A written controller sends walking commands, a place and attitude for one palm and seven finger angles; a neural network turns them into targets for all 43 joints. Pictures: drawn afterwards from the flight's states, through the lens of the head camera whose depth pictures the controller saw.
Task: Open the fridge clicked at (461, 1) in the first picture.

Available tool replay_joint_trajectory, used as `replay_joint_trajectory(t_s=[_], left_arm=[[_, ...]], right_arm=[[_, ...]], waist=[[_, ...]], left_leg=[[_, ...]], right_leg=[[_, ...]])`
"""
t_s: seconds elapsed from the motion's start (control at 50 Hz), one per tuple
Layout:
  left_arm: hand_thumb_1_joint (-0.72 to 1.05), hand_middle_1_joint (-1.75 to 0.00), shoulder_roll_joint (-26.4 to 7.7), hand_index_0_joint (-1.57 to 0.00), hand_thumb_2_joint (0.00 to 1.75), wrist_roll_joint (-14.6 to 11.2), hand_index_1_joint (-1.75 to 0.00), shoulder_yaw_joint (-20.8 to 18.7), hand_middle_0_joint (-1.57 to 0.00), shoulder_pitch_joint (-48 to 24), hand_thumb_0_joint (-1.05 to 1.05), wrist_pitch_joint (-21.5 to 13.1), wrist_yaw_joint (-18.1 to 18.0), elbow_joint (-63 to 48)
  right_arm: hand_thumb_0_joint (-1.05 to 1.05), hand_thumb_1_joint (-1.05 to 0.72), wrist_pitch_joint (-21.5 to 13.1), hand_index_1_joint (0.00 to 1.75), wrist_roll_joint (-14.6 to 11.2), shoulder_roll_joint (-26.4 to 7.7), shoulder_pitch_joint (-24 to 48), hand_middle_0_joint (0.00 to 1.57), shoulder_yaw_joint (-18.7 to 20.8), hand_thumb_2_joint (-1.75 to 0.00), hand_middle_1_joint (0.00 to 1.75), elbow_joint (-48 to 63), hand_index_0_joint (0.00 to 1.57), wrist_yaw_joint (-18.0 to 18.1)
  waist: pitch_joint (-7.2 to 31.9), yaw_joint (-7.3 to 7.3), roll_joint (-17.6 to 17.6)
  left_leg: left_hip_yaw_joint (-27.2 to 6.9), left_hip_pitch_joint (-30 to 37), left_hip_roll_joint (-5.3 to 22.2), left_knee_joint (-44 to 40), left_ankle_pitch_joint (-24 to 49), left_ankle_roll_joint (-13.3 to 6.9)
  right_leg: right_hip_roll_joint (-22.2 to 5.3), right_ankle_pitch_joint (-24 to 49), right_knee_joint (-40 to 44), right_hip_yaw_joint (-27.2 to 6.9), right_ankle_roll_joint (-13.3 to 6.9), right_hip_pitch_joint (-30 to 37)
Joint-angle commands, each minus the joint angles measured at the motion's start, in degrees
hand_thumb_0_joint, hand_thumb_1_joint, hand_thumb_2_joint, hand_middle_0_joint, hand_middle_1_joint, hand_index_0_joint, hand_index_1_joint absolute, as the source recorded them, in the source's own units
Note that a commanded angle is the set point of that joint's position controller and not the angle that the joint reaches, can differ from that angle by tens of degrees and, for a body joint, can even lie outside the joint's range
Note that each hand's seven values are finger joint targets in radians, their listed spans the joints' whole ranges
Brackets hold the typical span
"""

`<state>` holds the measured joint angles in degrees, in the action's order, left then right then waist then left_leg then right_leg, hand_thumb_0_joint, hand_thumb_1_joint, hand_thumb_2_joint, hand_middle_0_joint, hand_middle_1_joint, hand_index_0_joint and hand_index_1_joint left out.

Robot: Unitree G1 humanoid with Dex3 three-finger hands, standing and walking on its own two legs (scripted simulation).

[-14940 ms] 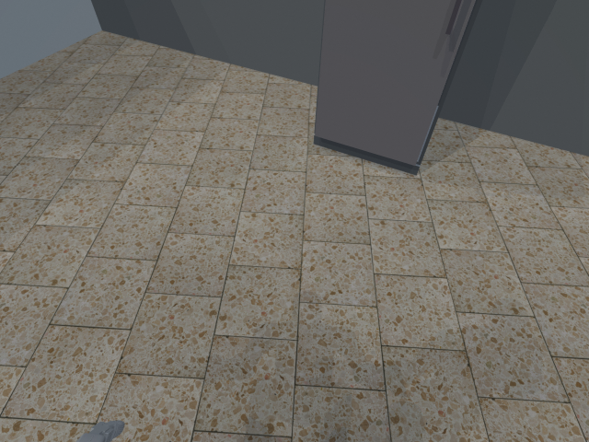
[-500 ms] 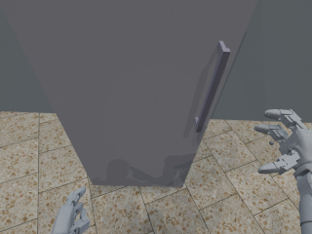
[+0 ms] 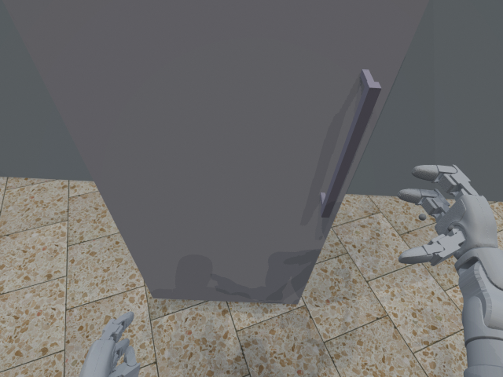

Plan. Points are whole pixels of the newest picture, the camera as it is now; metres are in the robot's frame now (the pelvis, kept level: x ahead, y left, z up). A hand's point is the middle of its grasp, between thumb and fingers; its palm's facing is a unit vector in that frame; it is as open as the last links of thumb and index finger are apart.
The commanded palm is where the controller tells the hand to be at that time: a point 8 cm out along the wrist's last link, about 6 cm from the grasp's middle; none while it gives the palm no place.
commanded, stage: move the hooked fingers beside the handle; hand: right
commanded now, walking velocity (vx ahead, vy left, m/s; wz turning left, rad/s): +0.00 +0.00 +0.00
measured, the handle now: (342, 155) +0.47 -0.13 +0.12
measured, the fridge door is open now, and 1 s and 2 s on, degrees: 0 0 0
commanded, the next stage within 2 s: feel for the door with the fingertips in 1.52 s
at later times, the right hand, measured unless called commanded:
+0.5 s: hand (394, 194) +0.39 -0.20 +0.12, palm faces -0.01 +1.00 +0.01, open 14.0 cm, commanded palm +0.36 -0.25 +0.11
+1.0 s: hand (384, 184) +0.41 -0.19 +0.11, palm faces -0.02 +1.00 +0.01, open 14.0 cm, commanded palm +0.38 -0.24 +0.11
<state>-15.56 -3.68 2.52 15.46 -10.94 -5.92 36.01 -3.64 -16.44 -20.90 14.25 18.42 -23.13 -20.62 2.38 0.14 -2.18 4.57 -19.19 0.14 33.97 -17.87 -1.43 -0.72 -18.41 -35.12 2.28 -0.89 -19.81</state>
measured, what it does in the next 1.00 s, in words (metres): stands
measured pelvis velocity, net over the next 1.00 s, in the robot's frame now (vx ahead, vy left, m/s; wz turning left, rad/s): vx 0.00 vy -0.01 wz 0.03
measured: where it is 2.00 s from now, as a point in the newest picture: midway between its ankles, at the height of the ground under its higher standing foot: outside the picture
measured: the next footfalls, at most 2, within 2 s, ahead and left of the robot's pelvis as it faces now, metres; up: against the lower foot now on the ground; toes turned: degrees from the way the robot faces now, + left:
none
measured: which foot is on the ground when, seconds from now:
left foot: down 0.00-1.00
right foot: down 0.00-1.00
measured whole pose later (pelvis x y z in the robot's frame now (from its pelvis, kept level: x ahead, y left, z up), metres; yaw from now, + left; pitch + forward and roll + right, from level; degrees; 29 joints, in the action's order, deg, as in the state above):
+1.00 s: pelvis +0.00 -0.01 -0.01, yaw +2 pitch +7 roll +1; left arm -15.3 -3.1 1.7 19.8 -3.2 -3.1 36.7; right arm -11.5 -12.4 -20.1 30.5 17.1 -43.0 -15.0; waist 3.2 3.3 -1.4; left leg 3.2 -25.1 -0.3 36.4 -18.0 -1.2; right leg -1.3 -19.3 -38.0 3.6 -1.3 -25.3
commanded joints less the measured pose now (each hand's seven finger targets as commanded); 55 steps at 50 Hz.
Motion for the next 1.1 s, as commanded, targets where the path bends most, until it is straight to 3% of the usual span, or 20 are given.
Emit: replay_joint_trajectory(t_s=[0.0, 0.1, 0.14, 0.2, 0.24, 0.32, 0.34, 0.4, 0.44, 0.54, 0.58, 0.66, 0.7, 0.76, 0.78, 0.84, 0.9, 0.94, 1.02, 1.08], left_arm=[[0.9, -0.3, -7.38, -0.2, 0.9, -0.48, -0.3, -2.99, -0.2, -2.83, 0.0, -2.19, -0.41, -7.6], [0.9, -0.3, -7.14, -0.2, 0.9, -0.19, -0.3, -2.86, -0.2, -2.6, 0.0, -0.92, -0.35, -7.67], [0.9, -0.3, -7.41, -0.2, 0.9, 0.06, -0.3, -2.95, -0.2, -2.04, 0.0, -0.58, -0.31, -7.47], [0.9, -0.3, -6.92, -0.2, 0.9, -0.18, -0.3, -2.91, -0.2, -2.07, 0.0, -0.33, -0.19, -7.24], [0.9, -0.3, -7.31, -0.2, 0.9, -0.22, -0.3, -3.04, -0.2, -1.23, 0.0, 0.02, -0.01, -6.97], [0.9, -0.3, -7.64, -0.2, 0.9, -0.27, -0.3, -2.94, -0.2, -0.64, 0.0, 0.92, 0.16, -6.62], [0.9, -0.3, -7.79, -0.2, 0.9, -0.19, -0.3, -3.2, -0.2, -0.29, 0.0, 1.2, 0.23, -6.54], [0.9, -0.3, -7.4, -0.2, 0.9, 0.0, -0.3, -3.3, -0.2, 0.08, 0.0, 1.53, 0.43, -6.65], [0.9, -0.3, -7.73, -0.2, 0.9, 0.29, -0.3, -3.38, -0.2, 0.79, 0.0, 1.92, 0.65, -6.29], [0.9, -0.3, -7.98, -0.2, 0.9, 0.16, -0.3, -3.31, -0.2, 1.84, 0.0, 2.96, 0.97, -5.69], [0.9, -0.3, -7.89, -0.2, 0.9, 0.13, -0.3, -3.27, -0.2, 1.96, 0.0, 3.25, 1.07, -5.74], [0.9, -0.3, -7.71, -0.2, 0.9, 0.35, -0.3, -3.65, -0.2, 3.03, 0.0, 3.61, 1.46, -5.82], [0.9, -0.3, -7.78, -0.2, 0.9, 0.24, -0.3, -3.56, -0.2, 3.49, 0.0, 3.89, 1.51, -5.11], [0.9, -0.3, -8.46, -0.2, 0.9, 0.37, -0.3, -3.86, -0.2, 4.31, 0.0, 4.55, 1.72, -5.03], [0.9, -0.3, -8.14, -0.2, 0.9, 0.37, -0.3, -3.7, -0.2, 3.86, 0.0, 4.63, 1.89, -5.63], [0.9, -0.3, -8.16, -0.2, 0.9, 0.46, -0.3, -3.98, -0.2, 4.46, 0.0, 5.06, 2.16, -6.2], [0.9, -0.3, -7.61, -0.2, 0.9, 0.28, -0.3, -4.02, -0.2, 3.78, 0.0, 5.04, 2.35, -6.65], [0.9, -0.3, -8.05, -0.2, 0.9, 0.34, -0.3, -4.18, -0.2, 4.2, 0.0, 5.29, 2.19, -6.48], [0.9, -0.3, -7.34, -0.2, 0.9, 0.21, -0.3, -4.01, -0.2, 3.31, 0.0, 5.05, 2.19, -6.67], [0.9, -0.3, -7.43, -0.2, 0.9, 0.17, -0.3, -4.01, -0.2, 3.17, 0.0, 4.9, 2.3, -6.53]], right_arm=[[0.0, 0.5, -3.15, 1.2, -0.73, -12.05, 19.64, 0.3, 3.12, -0.3, 1.2, 8.8, 0.3, 0.81], [0.0, 0.5, -4.41, 1.2, 0.79, -14.36, 26.1, 0.3, 4.04, -0.3, 1.2, 8.42, 0.3, 2.36], [0.0, 0.5, -5.57, 1.2, 0.68, -16.1, 26.05, 0.3, 5.41, -0.3, 1.2, 7.61, 0.3, 2.46], [0.0, 0.5, -6.59, 1.2, 0.8, -13.04, 28.68, 0.3, 2.57, -0.3, 1.2, 6.31, 0.3, 1.8], [0.0, 0.5, -6.3, 1.2, 0.59, -11.64, 27.84, 0.3, 1.3, -0.3, 1.2, 3.22, 0.3, 1.54], [0.0, 0.5, -5.75, 1.2, 1.29, -11.75, 31.74, 0.3, 0.66, -0.3, 1.2, -0.46, 0.3, 2.13], [0.0, 0.5, -5.97, 1.2, 1.24, -12.34, 32.54, 0.3, 1.19, -0.3, 1.2, -1.02, 0.3, 2.48], [0.0, 0.5, -7.56, 1.2, 2.01, -12.21, 36.38, 0.3, 0.72, -0.3, 1.2, 0.98, 0.3, 3.58], [0.0, 0.5, -8.41, 1.2, 2.22, -14.33, 34.72, 0.3, 2.71, -0.3, 1.2, -0.69, 0.3, 4.43], [0.0, 0.5, -8.8, 1.2, 2.69, -12.63, 36.77, 0.3, 1.06, -0.3, 1.2, -7.43, 0.3, 4.78], [0.0, 0.5, -9.37, 1.2, 3.35, -13.14, 40.17, 0.3, 0.91, -0.3, 1.2, -7.43, 0.3, 4.83], [0.0, 0.5, -11.21, 1.2, 3.38, -13.03, 41.18, 0.3, 1.15, -0.3, 1.2, -6.58, 0.3, 5.16], [0.0, 0.5, -11.31, 1.2, 3.3, -11.59, 43.19, 0.3, -0.23, -0.3, 1.2, -9.09, 0.3, 5.25], [0.0, 0.5, -11.27, 1.2, 3.75, -15.0, 41.09, 0.3, 3.03, -0.3, 1.2, -13.0, 0.3, 5.44], [0.0, 0.5, -11.55, 1.2, 3.95, -13.6, 41.87, 0.3, 1.44, -0.3, 1.2, -11.08, 0.3, 5.24], [0.0, 0.5, -11.91, 1.2, 3.82, -14.31, 38.4, 0.3, 2.47, -0.3, 1.2, -9.82, 0.3, 5.32], [0.0, 0.5, -12.0, 1.2, 3.23, -11.4, 39.43, 0.3, 0.58, -0.3, 1.2, -6.67, 0.3, 5.25], [0.0, 0.5, -11.84, 1.2, 3.14, -13.32, 38.31, 0.3, 1.99, -0.3, 1.2, -6.36, 0.3, 5.54], [0.0, 0.5, -11.62, 1.2, 3.62, -10.77, 39.13, 0.3, -0.2, -0.3, 1.2, -2.82, 0.3, 6.16], [0.0, 0.5, -10.77, 1.2, 3.16, -8.66, 37.64, 0.3, -1.38, -0.3, 1.2, -3.31, 0.3, 6.67]], waist=[[11.73, 0.88, 2.36], [14.24, 0.96, -0.69], [15.9, 0.62, 2.3], [15.32, 1.26, -3.09], [14.48, 1.55, 1.6], [13.17, 2.14, 0.75], [13.67, 2.13, 3.38], [17.28, 2.17, -0.71], [17.9, 1.39, 1.0], [14.39, 2.6, 3.97], [15.55, 2.63, -0.42], [19.95, 2.63, 0.41], [17.74, 3.38, -0.05], [17.09, 2.53, 3.08], [18.23, 2.52, -0.5], [19.85, 1.8, 1.57], [19.3, 2.49, -0.65], [19.17, 2.38, 2.46], [19.15, 2.39, -2.53], [18.1, 2.82, 1.08]], left_leg=[[-2.37, 2.61, 0.26, -4.08, 15.78, 0.61], [-3.23, 3.9, 0.49, -3.7, 15.89, 0.38], [-3.55, 5.98, 0.45, -3.31, 17.61, 0.41], [-3.45, 3.83, 0.35, -3.15, 17.91, 0.14], [-3.1, 3.53, 0.18, -3.27, 17.72, 0.21], [-3.03, 1.44, 0.31, -3.3, 14.59, 0.28], [-3.24, 2.11, 0.32, -3.23, 14.8, 0.36], [-3.41, 2.39, 0.18, -2.59, 15.75, 0.19], [-3.5, 3.99, 0.15, -2.21, 16.61, 0.12], [-3.54, 2.16, 0.03, -2.57, 14.61, 0.4], [-3.84, 1.36, -0.02, -2.26, 14.31, 0.17], [-3.85, 3.19, -0.35, -1.37, 17.8, 0.16], [-3.55, 0.92, -0.46, -1.5, 16.41, 0.17], [-3.67, 1.6, -0.51, -1.3, 15.78, 0.23], [-3.78, 1.44, -0.39, -1.09, 16.03, 0.07], [-3.39, 3.35, -0.55, -0.43, 18.65, -0.1], [-3.43, 1.65, -0.84, -0.81, 18.67, 0.08], [-3.39, 2.82, -0.87, -0.81, 19.04, 0.11], [-3.04, 1.05, -0.94, -0.75, 18.36, -0.13], [-2.67, 0.55, -1.15, -1.2, 17.95, 0.09]], right_leg=[[0.05, 13.08, 4.21, -2.57, -0.88, 5.05], [0.3, 13.26, 3.75, -2.33, -0.95, 5.25], [0.08, 14.53, 3.21, -2.27, -1.23, 4.78], [0.36, 14.59, 3.04, -2.11, -0.97, 6.1], [0.01, 14.44, 2.93, -2.37, -1.15, 5.19], [0.34, 11.28, 3.31, -2.57, -0.95, 3.2], [0.14, 11.55, 2.76, -2.47, -1.22, 2.89], [0.35, 12.91, 2.65, -2.53, -1.02, 4.86], [0.15, 13.85, 2.33, -2.5, -1.07, 3.71], [0.06, 10.95, 2.47, -2.25, -1.27, 0.84], [0.36, 10.77, 2.5, -2.19, -1.09, 1.63], [0.2, 14.12, 1.63, -2.21, -1.17, 3.22], [0.22, 12.68, 1.57, -2.29, -0.97, 2.5], [0.2, 11.9, 1.53, -2.27, -1.19, 0.2], [0.4, 12.28, 1.64, -2.09, -1.02, 1.17], [0.04, 15.36, 1.17, -2.22, -1.06, 1.51], [0.1, 15.09, 1.28, -1.95, -1.0, 3.12], [-0.11, 15.55, 1.16, -1.99, -1.24, 2.33], [-0.07, 16.35, 1.62, -2.43, -0.74, 4.82], [-0.25, 15.92, 1.73, -2.65, -0.84, 4.91]])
